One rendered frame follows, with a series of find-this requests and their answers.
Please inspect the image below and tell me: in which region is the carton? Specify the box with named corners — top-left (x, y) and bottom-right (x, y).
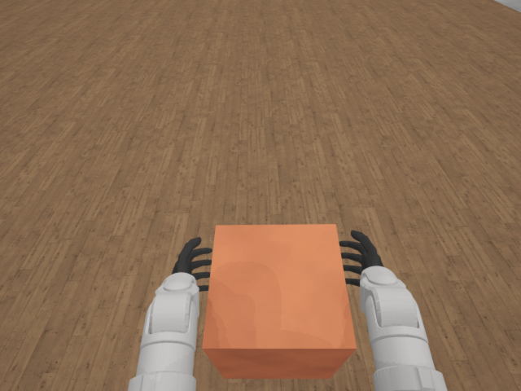
top-left (202, 224), bottom-right (357, 379)

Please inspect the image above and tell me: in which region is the left robot forearm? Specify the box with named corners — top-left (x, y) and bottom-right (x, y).
top-left (128, 272), bottom-right (199, 391)

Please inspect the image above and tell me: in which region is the robot left hand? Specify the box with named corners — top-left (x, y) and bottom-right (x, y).
top-left (172, 237), bottom-right (212, 292)

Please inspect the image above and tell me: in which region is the robot right hand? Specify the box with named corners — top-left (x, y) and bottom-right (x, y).
top-left (339, 230), bottom-right (384, 287)

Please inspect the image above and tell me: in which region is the right robot forearm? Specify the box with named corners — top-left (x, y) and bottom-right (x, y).
top-left (360, 266), bottom-right (448, 391)

